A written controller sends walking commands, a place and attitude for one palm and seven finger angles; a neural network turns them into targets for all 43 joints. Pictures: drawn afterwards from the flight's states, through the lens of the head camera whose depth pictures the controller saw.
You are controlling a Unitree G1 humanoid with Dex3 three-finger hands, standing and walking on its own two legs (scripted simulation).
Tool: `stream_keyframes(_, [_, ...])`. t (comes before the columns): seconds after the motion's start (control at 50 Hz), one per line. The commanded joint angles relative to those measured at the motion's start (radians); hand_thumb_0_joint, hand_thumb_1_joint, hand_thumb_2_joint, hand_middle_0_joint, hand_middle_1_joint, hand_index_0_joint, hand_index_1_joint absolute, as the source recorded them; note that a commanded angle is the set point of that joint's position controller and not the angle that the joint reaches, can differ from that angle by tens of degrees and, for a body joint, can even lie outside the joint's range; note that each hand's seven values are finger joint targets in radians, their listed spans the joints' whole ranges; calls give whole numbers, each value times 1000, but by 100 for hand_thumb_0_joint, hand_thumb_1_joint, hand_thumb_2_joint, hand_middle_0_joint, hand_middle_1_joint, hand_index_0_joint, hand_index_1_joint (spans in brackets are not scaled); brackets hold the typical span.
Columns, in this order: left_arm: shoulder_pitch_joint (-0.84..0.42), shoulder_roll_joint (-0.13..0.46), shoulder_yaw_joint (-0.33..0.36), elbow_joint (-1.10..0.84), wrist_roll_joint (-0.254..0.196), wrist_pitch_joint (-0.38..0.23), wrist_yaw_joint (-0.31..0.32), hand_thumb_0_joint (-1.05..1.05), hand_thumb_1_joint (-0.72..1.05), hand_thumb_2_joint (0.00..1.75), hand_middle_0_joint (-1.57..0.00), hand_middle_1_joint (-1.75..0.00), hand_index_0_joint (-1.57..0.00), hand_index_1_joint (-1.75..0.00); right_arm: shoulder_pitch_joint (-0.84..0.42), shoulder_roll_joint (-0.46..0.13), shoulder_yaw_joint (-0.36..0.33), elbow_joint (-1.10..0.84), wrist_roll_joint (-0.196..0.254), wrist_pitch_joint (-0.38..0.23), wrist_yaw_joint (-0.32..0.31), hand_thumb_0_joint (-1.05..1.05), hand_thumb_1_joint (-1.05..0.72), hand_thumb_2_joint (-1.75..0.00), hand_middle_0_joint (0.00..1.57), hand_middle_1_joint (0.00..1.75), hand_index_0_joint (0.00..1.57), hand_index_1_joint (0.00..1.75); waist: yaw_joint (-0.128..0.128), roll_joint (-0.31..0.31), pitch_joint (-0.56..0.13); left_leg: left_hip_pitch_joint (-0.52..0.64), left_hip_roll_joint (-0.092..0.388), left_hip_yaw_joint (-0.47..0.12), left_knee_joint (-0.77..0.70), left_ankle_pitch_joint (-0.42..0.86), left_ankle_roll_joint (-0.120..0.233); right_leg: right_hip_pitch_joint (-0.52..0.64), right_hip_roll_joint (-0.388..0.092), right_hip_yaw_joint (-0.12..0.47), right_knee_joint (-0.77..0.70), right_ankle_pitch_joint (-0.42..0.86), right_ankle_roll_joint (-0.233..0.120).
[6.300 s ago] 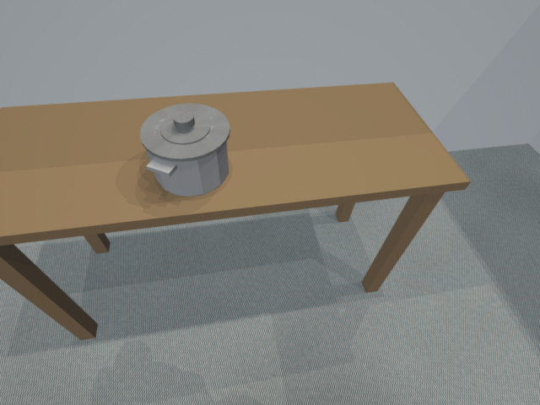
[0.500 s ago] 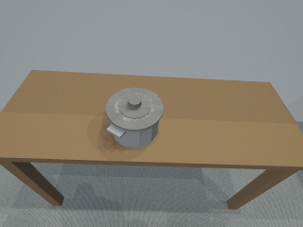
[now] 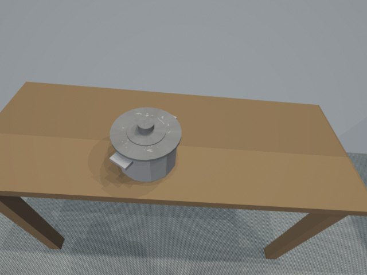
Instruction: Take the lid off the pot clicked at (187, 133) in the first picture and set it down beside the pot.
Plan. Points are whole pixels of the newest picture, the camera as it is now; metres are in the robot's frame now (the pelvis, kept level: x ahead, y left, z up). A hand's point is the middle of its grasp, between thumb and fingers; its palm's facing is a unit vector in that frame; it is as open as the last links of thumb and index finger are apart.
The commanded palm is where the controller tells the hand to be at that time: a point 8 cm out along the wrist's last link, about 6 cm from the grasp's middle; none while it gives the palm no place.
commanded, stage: come to a stop and stand still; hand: left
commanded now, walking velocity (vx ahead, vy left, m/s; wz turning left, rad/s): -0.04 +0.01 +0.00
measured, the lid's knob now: (146, 125) +0.45 +0.13 +0.06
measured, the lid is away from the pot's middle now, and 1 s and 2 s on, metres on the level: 0.00 0.00 0.00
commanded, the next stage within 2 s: look again from close up in 0.84 s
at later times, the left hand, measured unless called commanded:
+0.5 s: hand out of the picture -0.03 +0.21 -0.18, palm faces +0.03 -0.99 -0.14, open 7.3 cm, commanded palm none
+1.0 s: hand out of the picture -0.08 +0.23 -0.18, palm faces +0.04 -0.99 -0.10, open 7.3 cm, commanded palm none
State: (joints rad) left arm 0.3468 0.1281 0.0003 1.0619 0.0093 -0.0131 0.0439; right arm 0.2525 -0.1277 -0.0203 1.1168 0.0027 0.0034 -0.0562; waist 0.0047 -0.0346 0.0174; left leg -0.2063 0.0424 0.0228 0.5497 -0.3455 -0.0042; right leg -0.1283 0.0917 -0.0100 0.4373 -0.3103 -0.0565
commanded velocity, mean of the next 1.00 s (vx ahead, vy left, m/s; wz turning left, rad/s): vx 0.00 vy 0.00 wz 0.00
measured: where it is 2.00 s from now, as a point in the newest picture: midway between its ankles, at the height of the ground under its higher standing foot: outside the picture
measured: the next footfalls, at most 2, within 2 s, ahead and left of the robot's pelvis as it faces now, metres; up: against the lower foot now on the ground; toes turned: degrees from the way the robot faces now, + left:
none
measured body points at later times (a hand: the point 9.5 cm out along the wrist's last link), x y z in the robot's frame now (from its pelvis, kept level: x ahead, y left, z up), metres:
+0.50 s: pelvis -0.02 +0.05 +0.01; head -0.01 +0.08 +0.46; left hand -0.03 +0.26 -0.16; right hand -0.04 -0.15 -0.14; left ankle -0.03 +0.11 -0.74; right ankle -0.05 -0.08 -0.74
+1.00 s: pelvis -0.03 +0.09 +0.00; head -0.01 +0.12 +0.45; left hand -0.08 +0.28 -0.17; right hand -0.05 -0.12 -0.15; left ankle -0.03 +0.12 -0.74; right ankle -0.05 -0.08 -0.73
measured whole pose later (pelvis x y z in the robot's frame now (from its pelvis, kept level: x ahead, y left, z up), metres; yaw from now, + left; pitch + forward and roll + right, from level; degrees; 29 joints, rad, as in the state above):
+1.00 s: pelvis -0.03 +0.09 +0.00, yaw +1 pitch +0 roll -1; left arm 0.39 0.11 -0.03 1.13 0.02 -0.01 0.05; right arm 0.35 -0.10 0.02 1.10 0.00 -0.02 -0.03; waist 0.01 -0.04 0.02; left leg -0.20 -0.11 0.07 0.44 -0.25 0.13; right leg -0.18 -0.06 0.02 0.46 -0.30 0.02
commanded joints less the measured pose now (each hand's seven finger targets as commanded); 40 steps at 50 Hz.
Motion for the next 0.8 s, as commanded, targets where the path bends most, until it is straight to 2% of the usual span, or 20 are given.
stream_keyframes(0.0, [84,100,9,-31,-6,-22,11,0,90,90,-20,-30,-20,-30,77,-49,11,-20,3,-33,2,0,-90,-90,20,30,20,30,-3,81,18,54,66,-38,-99,432,25,7,-199,133,-69,659,55])
stream_keyframes(0.02, [92,98,6,-28,-5,-23,11,0,90,90,-20,-30,-20,-30,80,-53,13,-20,2,-36,2,0,-90,-90,20,30,20,30,-2,80,1,71,70,-40,-105,457,28,13,-199,132,-71,645,52])
stream_keyframes(0.06, [94,93,2,-22,-3,-25,10,0,90,90,-20,-30,-20,-30,83,-60,13,-22,2,-39,4,0,-90,-90,20,30,20,30,-2,38,-18,91,75,-49,-124,461,32,22,-200,119,-78,603,45])
stream_keyframes(0.1, [86,89,-2,-23,-4,-22,9,0,90,90,-20,-30,-20,-30,81,-69,15,-20,1,-41,7,0,-90,-90,20,30,20,30,0,23,-1,86,78,-58,-146,445,36,15,-198,111,-86,533,36])
stream_keyframes(0.16, [87,87,-7,-21,-2,-22,7,0,90,90,-20,-30,-20,-30,86,-77,17,-16,-1,-44,11,0,-90,-90,20,30,20,30,0,28,-11,109,81,-72,-172,430,44,4,-196,107,-98,425,20])
stream_keyframes(0.3, [74,87,-10,-14,0,-11,4,0,90,90,-20,-30,-20,-30,96,-84,22,-7,-4,-44,18,0,-90,-90,20,30,20,30,4,43,80,49,75,-96,-225,305,58,-44,-191,93,-119,221,18])
stream_keyframes(0.32, [75,88,-11,-11,0,-10,4,0,90,90,-20,-30,-20,-30,103,-83,23,-6,-4,-44,19,0,-90,-90,20,30,20,30,4,41,74,48,74,-101,-230,288,60,-45,-190,92,-117,205,19])
stream_keyframes(0.38, [75,88,-10,-7,1,-8,3,0,90,90,-20,-30,-20,-30,117,-84,22,-6,-4,-46,19,0,-90,-90,20,30,20,30,5,31,77,34,74,-108,-240,264,67,-43,-188,83,-114,186,21])
stream_keyframes(0.46, [87,78,-10,3,3,-6,4,0,90,90,-20,-30,-20,-30,135,-83,21,-3,-4,-49,19,0,-90,-90,20,30,20,30,5,52,70,29,77,-129,-265,218,73,-53,-189,73,-98,156,26])
stream_keyframes(0.6, [113,58,-12,22,6,-4,5,0,90,90,-20,-30,-20,-30,158,-74,17,-6,-2,-51,17,0,-90,-90,20,30,20,30,6,33,91,3,81,-148,-286,170,82,-68,-186,58,-84,135,32])
stream_keyframes(0.66, [131,50,-13,32,7,-4,5,0,90,90,-20,-30,-20,-30,168,-65,17,-3,-2,-53,16,0,-90,-90,20,30,20,30,7,61,76,12,81,-155,-295,156,83,-73,-189,53,-78,130,35])
stream_keyframes(0.68, [131,51,-14,34,7,-4,5,0,90,90,-20,-30,-20,-30,168,-63,17,-5,-1,-51,16,0,-90,-90,20,30,20,30,9,36,97,-7,80,-158,-291,155,87,-74,-187,50,-81,132,35])
stream_keyframes(0.72, [142,43,-15,39,8,-5,6,0,90,90,-20,-30,-20,-30,172,-62,16,-5,-1,-53,15,0,-90,-90,20,30,20,30,6,38,85,10,76,-152,-283,172,86,-81,-191,58,-80,142,34])
stream_keyframes(0.78, [151,41,-17,46,7,-7,7,0,90,90,-20,-30,-20,-30,180,-57,17,-3,1,-57,13,0,-90,-90,20,30,20,30,5,27,64,36,76,-148,-263,266,89,-75,-194,53,-77,170,35])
